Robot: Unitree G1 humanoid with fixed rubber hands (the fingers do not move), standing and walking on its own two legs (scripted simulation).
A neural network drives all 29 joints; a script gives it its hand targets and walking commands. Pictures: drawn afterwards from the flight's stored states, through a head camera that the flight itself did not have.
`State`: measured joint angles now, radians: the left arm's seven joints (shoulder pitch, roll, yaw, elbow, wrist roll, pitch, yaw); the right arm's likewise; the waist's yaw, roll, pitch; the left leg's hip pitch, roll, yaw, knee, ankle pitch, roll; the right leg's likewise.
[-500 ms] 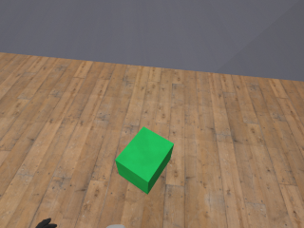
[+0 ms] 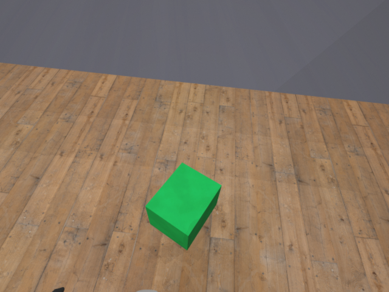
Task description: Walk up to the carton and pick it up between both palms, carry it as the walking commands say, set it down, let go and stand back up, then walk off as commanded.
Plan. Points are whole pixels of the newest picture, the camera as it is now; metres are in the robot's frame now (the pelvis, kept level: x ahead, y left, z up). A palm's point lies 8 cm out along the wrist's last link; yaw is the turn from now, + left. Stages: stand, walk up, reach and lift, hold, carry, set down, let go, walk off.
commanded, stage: walk up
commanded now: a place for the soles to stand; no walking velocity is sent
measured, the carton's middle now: (184, 205) +0.57 +0.04 -0.65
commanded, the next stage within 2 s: none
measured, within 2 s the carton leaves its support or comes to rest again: neither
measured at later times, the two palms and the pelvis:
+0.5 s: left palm out of the picture +0.04 +0.36 -0.09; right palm out of the picture +0.10 -0.29 -0.10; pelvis +0.01 +0.03 +0.00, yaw -2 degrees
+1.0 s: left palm out of the picture +0.17 +0.49 -0.09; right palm out of the picture +0.07 -0.16 -0.12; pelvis +0.06 +0.16 -0.01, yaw -13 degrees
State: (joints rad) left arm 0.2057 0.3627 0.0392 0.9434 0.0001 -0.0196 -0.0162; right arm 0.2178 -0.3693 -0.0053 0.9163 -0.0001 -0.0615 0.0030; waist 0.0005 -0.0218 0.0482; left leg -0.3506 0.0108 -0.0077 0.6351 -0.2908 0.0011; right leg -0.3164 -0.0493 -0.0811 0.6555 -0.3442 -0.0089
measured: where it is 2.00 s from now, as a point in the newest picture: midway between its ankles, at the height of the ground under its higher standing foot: outside the picture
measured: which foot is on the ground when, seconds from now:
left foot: down 0.00-0.34, up 0.36-0.64, down 0.66-1.00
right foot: down 0.00-0.66, up 0.68-0.98, down 1.00-1.00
